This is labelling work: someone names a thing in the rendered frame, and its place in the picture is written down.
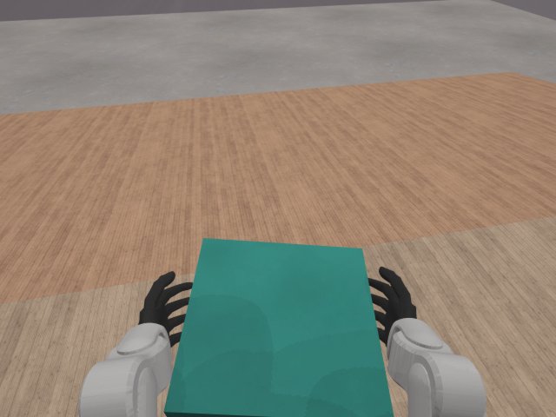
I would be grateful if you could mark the left robot forearm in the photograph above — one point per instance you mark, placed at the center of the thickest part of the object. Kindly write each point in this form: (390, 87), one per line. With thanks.
(135, 372)

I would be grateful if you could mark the right robot forearm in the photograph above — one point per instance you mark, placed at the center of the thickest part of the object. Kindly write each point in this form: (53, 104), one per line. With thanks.
(438, 383)

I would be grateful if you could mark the robot left hand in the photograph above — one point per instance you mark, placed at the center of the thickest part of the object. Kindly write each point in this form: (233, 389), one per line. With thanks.
(155, 310)

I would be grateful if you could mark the carton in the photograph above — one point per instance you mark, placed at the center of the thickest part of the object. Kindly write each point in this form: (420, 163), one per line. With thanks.
(279, 330)

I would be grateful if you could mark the robot right hand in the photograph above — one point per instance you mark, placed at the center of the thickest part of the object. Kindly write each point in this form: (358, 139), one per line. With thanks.
(398, 305)

